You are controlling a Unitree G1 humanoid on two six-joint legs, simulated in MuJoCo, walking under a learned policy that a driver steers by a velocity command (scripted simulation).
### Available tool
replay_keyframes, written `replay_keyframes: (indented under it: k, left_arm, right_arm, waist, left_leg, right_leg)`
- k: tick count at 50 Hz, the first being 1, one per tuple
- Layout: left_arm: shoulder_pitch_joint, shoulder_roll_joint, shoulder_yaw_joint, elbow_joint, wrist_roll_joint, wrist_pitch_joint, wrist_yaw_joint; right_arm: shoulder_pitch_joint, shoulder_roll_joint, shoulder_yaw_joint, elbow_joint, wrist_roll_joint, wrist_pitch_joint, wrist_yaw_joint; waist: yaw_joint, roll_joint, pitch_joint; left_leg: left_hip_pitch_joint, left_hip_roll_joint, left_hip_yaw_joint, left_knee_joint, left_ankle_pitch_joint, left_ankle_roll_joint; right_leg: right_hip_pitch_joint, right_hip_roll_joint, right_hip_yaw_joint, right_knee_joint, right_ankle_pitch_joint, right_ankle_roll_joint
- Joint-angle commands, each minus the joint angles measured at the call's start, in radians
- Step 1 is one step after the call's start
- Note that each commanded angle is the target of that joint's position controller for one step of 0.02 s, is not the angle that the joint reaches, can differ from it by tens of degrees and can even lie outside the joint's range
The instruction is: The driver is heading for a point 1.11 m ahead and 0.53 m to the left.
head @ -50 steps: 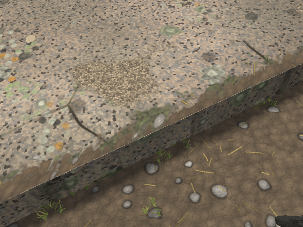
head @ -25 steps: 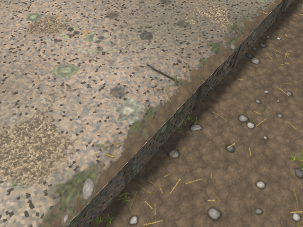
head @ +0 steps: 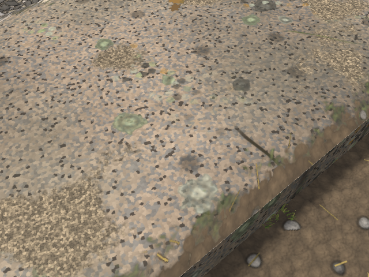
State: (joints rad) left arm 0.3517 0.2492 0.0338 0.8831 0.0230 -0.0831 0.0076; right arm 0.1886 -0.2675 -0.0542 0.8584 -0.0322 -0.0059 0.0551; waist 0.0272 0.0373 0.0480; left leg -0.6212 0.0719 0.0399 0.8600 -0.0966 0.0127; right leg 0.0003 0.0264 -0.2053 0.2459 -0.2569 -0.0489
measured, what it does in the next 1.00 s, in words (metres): climbs, turning left: left foot, then right foot 0.19 m higher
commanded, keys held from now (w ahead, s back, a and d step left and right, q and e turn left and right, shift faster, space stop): w+q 1.00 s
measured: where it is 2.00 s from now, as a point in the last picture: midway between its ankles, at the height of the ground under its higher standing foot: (82, 122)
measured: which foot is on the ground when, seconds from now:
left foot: up 0.00-0.12, down 0.14-0.72, up 0.74-1.00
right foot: down 0.00-0.16, up 0.18-0.70, down 0.72-1.00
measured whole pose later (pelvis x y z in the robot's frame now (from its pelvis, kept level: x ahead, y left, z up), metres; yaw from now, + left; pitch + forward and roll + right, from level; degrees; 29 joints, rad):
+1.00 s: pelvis +0.56 +0.06 +0.16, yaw +34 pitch +4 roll -3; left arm 0.35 0.18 0.00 1.01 0.08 -0.12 -0.01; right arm 0.09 -0.25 -0.01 0.72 -0.04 -0.08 0.13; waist 0.03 0.08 -0.06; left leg -1.04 0.01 -0.14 1.67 0.06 0.16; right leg -0.34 0.01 -0.24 0.63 -0.36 -0.05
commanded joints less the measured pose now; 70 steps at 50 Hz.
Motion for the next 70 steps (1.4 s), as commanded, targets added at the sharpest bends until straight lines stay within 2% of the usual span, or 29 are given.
replay_keyframes:
  k: [1, 5, 7, 8, 9, 11, 13, 18, 27, 30, 32, 33, 35, 36, 37, 38, 40, 41, 42, 44, 47, 49, 56, 63, 66, 67, 68, 69, 70]
  left_arm:
    - [-0.039, 0.118, 0.026, -0.048, 0.005, -0.021, 0.009]
    - [-0.053, 0.160, 0.033, -0.047, 0.000, -0.009, 0.010]
    - [-0.106, 0.182, 0.039, -0.066, -0.023, 0.014, -0.001]
    - [-0.107, 0.080, 0.017, -0.091, -0.006, 0.013, -0.003]
    - [-0.034, 0.057, 0.005, -0.150, 0.001, 0.008, -0.008]
    - [-0.136, 0.102, 0.010, -0.168, 0.026, -0.005, -0.012]
    - [-0.138, 0.092, 0.010, -0.169, 0.036, 0.008, -0.019]
    - [-0.185, 0.024, -0.013, -0.226, 0.037, 0.066, -0.031]
    - [-0.680, -0.061, -0.066, -0.526, 0.050, 0.061, 0.012]
    - [-0.793, -0.114, -0.105, -0.649, 0.047, 0.067, 0.004]
    - [-0.655, -0.127, -0.105, -0.626, 0.048, 0.106, -0.016]
    - [-0.423, -0.082, -0.079, -0.559, 0.019, 0.100, -0.021]
    - [0.001, 0.038, 0.007, -0.437, -0.007, 0.103, -0.003]
    - [0.117, 0.137, 0.051, -0.382, 0.017, 0.094, 0.003]
    - [0.151, 0.256, 0.071, -0.319, 0.032, 0.086, 0.005]
    - [0.000, 0.221, 0.073, -0.336, -0.002, 0.114, 0.016]
    - [-0.194, 0.061, 0.040, -0.260, -0.015, 0.103, 0.014]
    - [-0.144, -0.028, -0.032, -0.217, 0.000, 0.024, -0.063]
    - [-0.127, -0.081, -0.031, -0.103, 0.019, 0.001, -0.072]
    - [-0.190, -0.149, -0.046, -0.021, 0.030, -0.027, -0.058]
    - [-0.267, -0.109, -0.049, 0.016, 0.053, -0.064, -0.037]
    - [-0.287, -0.061, -0.047, 0.000, 0.061, -0.098, -0.011]
    - [0.080, 0.084, -0.022, 0.075, 0.071, -0.074, -0.052]
    - [0.087, 0.169, 0.021, 0.052, 0.059, -0.060, -0.039]
    - [0.068, 0.201, 0.036, 0.033, 0.081, -0.027, -0.022]
    - [0.095, 0.119, 0.005, 0.028, 0.117, -0.036, -0.034]
    - [0.187, -0.003, -0.038, 0.000, 0.130, -0.046, -0.067]
    - [-0.081, 0.033, -0.030, -0.075, 0.042, -0.050, -0.095]
    - [-0.290, 0.060, -0.022, -0.139, 0.015, -0.065, -0.085]
  right_arm:
    - [-0.045, -0.006, 0.013, -0.071, -0.005, -0.003, -0.001]
    - [0.068, -0.048, -0.006, -0.046, -0.013, 0.005, -0.034]
    - [0.284, -0.093, -0.038, 0.014, -0.015, -0.010, -0.046]
    - [0.287, -0.207, -0.064, 0.017, -0.021, -0.013, -0.056]
    - [0.262, -0.302, -0.083, -0.014, -0.004, -0.008, -0.049]
    - [0.160, -0.190, -0.066, -0.037, 0.027, 0.002, -0.061]
    - [0.104, -0.115, -0.041, -0.051, 0.022, -0.002, -0.070]
    - [0.176, -0.135, -0.044, -0.044, 0.018, -0.028, -0.080]
    - [0.450, -0.131, -0.030, 0.052, -0.015, -0.066, -0.103]
    - [0.464, -0.088, -0.010, 0.119, 0.019, -0.051, -0.107]
    - [0.414, -0.083, -0.005, 0.105, 0.052, -0.027, -0.109]
    - [0.225, -0.112, -0.006, 0.018, 0.052, -0.035, -0.096]
    - [0.187, -0.328, -0.081, -0.002, 0.083, -0.075, -0.067]
    - [0.151, -0.298, -0.089, -0.014, 0.083, -0.097, -0.056]
    - [0.108, -0.115, -0.053, -0.094, 0.081, -0.115, -0.024]
    - [0.181, -0.062, -0.054, -0.114, 0.006, -0.117, -0.004]
    - [0.169, 0.018, -0.037, -0.131, -0.027, -0.077, -0.019]
    - [0.167, 0.019, 0.016, -0.064, -0.017, -0.086, 0.051]
    - [0.182, 0.047, 0.030, -0.078, -0.013, -0.089, 0.075]
    - [0.187, 0.072, 0.049, -0.095, -0.021, -0.078, 0.089]
    - [0.074, -0.031, 0.028, -0.137, 0.006, -0.065, 0.073]
    - [-0.004, -0.051, 0.025, -0.157, -0.015, -0.078, 0.080]
    - [-0.253, 0.011, 0.034, -0.200, 0.006, -0.068, 0.072]
    - [-0.178, -0.040, 0.001, -0.146, 0.001, -0.060, 0.035]
    - [0.044, -0.118, -0.038, -0.078, 0.036, -0.102, -0.004]
    - [0.272, -0.147, -0.058, -0.012, 0.011, -0.099, -0.040]
    - [0.450, -0.159, -0.050, 0.070, 0.000, -0.095, -0.047]
    - [0.600, -0.157, -0.063, 0.116, -0.017, -0.092, -0.040]
    - [0.505, -0.181, -0.083, 0.114, -0.005, -0.115, -0.042]
  waist:
    - [-0.019, -0.134, -0.009]
    - [-0.085, -0.128, -0.079]
    - [-0.195, -0.069, -0.147]
    - [-0.166, 0.121, -0.097]
    - [-0.088, 0.171, -0.195]
    - [-0.076, 0.016, -0.041]
    - [-0.021, -0.029, -0.002]
    - [-0.026, -0.002, -0.075]
    - [-0.174, 0.059, 0.093]
    - [-0.180, 0.079, 0.114]
    - [-0.117, 0.015, -0.051]
    - [0.029, 0.024, -0.147]
    - [0.227, 0.135, -0.457]
    - [0.276, -0.024, -0.504]
    - [0.226, -0.517, -0.528]
    - [0.116, -0.472, -0.555]
    - [-0.038, -0.179, -0.181]
    - [0.046, -0.162, 0.034]
    - [-0.020, -0.028, -0.049]
    - [-0.105, 0.003, -0.066]
    - [-0.146, -0.013, -0.116]
    - [-0.127, -0.083, -0.128]
    - [0.030, -0.104, -0.069]
    - [-0.049, -0.136, -0.030]
    - [-0.131, -0.154, -0.107]
    - [-0.187, -0.090, -0.285]
    - [-0.177, 0.157, -0.478]
    - [-0.323, 0.037, -0.375]
    - [-0.334, 0.042, -0.127]
  left_leg:
    - [0.127, -0.006, 0.047, -0.069, 0.014, 0.024]
    - [0.304, -0.116, 0.103, -0.105, -0.152, 0.123]
    - [0.569, -0.178, 0.099, -0.346, -0.077, 0.165]
    - [0.698, 0.043, -0.223, -0.404, 0.128, 0.223]
    - [0.804, 0.268, -0.689, -0.506, 0.361, 0.413]
    - [0.610, 0.225, -0.574, -0.597, -0.039, 0.398]
    - [0.483, 0.136, -0.447, -0.584, 0.129, 0.332]
    - [0.480, 0.049, -0.326, -0.521, 0.458, 0.294]
    - [0.869, 0.207, -0.576, -0.628, -0.023, 0.319]
    - [0.613, 0.121, -0.458, -0.830, 0.003, 0.240]
    - [0.411, 0.103, -0.329, -0.977, 0.414, 0.240]
    - [0.266, 0.042, -0.217, -0.829, 0.932, 0.198]
    - [0.402, 0.111, -0.271, -0.390, 1.517, 0.129]
    - [0.387, 0.056, -0.265, -0.044, 1.287, 0.108]
    - [0.148, -0.199, -0.237, 0.386, 0.037, 0.063]
    - [0.044, -0.237, -0.329, 0.778, -0.088, 0.058]
    - [-0.091, -0.128, -0.203, 0.948, 0.001, 0.061]
    - [-0.286, -0.183, -0.371, 1.220, 0.105, 0.130]
    - [-0.348, -0.157, -0.352, 1.232, 0.137, 0.180]
    - [-0.427, -0.092, -0.350, 1.164, 0.179, 0.220]
    - [-0.306, -0.027, -0.216, 0.838, 0.115, 0.180]
    - [-0.243, -0.015, -0.161, 0.774, 0.194, 0.136]
    - [-0.328, -0.004, -0.066, 0.131, 0.090, 0.065]
    - [-0.108, -0.124, 0.038, -0.154, -0.092, 0.053]
    - [0.306, -0.227, 0.053, -0.281, 0.084, 0.126]
    - [0.789, -0.168, -0.077, -0.111, 0.240, 0.247]
    - [1.292, 0.071, -0.531, -0.169, 0.473, 0.483]
    - [1.255, 0.151, -0.731, -0.392, 0.408, 0.453]
    - [1.066, 0.147, -0.623, -0.417, 0.359, 0.383]
  right_leg:
    - [-0.084, -0.281, 0.029, -0.043, 0.474, -0.101]
    - [-0.018, -0.298, -0.024, 0.270, 1.078, -0.076]
    - [-0.155, -0.230, -0.039, 0.695, 0.805, -0.020]
    - [-0.461, -0.104, -0.014, 1.070, -0.024, 0.027]
    - [-0.693, 0.018, 0.170, 1.290, -0.235, 0.075]
    - [-0.787, -0.081, 0.239, 1.263, -0.106, 0.083]
    - [-0.749, -0.099, 0.222, 1.252, -0.074, 0.096]
    - [-0.827, -0.093, 0.152, 1.312, -0.074, 0.123]
    - [-1.814, -0.106, 0.244, 1.906, -0.520, 0.015]
    - [-1.544, -0.121, 0.179, 1.592, -0.530, -0.013]
    - [-0.931, -0.088, 0.073, 1.384, -0.231, -0.038]
    - [-0.528, -0.034, 0.060, 1.179, -0.175, -0.051]
    - [-0.101, 0.018, 0.176, 1.038, -0.178, -0.054]
    - [-0.033, -0.048, 0.347, 0.835, -0.432, -0.068]
    - [0.006, -0.312, 0.869, 0.357, -0.595, -0.124]
    - [-0.072, -0.388, 1.320, 0.081, -0.716, -0.154]
    - [-0.372, -0.348, 1.076, 0.142, -0.828, -0.144]
    - [-0.556, -0.277, 0.862, 0.257, -0.594, -0.238]
    - [-0.487, -0.290, 0.789, 0.234, -0.430, -0.227]
    - [-0.508, -0.296, 0.634, 0.181, -0.226, -0.198]
    - [-0.539, -0.221, 0.249, 0.084, -0.078, -0.086]
    - [-0.513, -0.184, 0.137, 0.000, 0.082, -0.064]
    - [0.077, -0.286, 0.002, -0.067, 0.590, -0.077]
    - [0.245, -0.326, -0.080, 0.082, 1.123, -0.046]
    - [0.080, -0.304, -0.089, 0.395, 1.306, 0.013]
    - [-0.265, -0.282, -0.051, 0.705, 1.014, 0.077]
    - [-0.690, -0.071, 0.003, 1.078, -0.210, 0.204]
    - [-0.911, 0.030, 0.204, 1.285, -0.294, 0.182]
    - [-1.088, -0.017, 0.321, 1.369, -0.254, 0.152]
